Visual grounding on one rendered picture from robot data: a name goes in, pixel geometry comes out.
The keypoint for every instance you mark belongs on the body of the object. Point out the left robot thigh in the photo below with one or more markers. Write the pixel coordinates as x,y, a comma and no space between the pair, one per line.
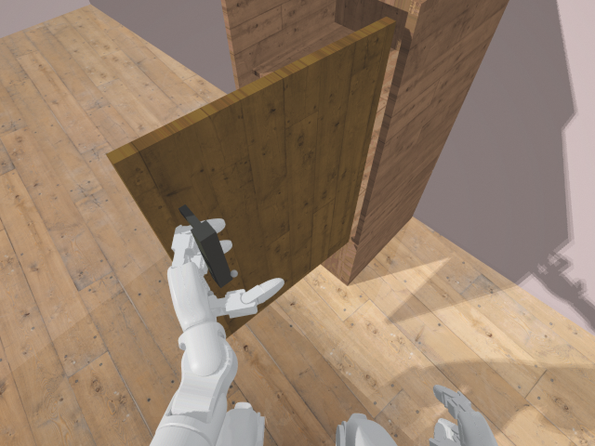
242,427

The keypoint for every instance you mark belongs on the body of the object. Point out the robot left hand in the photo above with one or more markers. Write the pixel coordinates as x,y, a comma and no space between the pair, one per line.
188,287

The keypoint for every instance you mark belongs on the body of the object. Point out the robot left forearm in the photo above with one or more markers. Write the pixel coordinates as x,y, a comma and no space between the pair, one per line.
195,415

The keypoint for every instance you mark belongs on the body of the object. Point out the handle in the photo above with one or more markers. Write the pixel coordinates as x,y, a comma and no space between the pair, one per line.
208,243

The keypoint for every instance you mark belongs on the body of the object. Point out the cupboard door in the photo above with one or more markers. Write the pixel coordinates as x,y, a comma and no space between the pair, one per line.
281,160

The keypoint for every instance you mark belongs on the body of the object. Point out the robot thigh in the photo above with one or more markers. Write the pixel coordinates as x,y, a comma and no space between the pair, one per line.
362,432
242,427

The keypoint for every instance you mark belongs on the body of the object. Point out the robot right hand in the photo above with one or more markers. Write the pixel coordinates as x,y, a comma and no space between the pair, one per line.
471,429

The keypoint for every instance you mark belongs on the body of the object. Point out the right robot thigh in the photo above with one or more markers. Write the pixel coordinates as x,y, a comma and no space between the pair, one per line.
362,432

